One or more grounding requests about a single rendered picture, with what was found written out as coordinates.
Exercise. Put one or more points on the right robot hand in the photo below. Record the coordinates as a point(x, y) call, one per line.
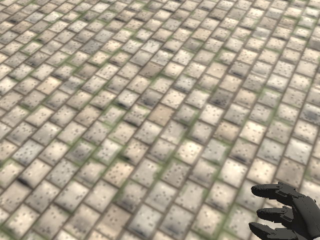
point(302, 222)

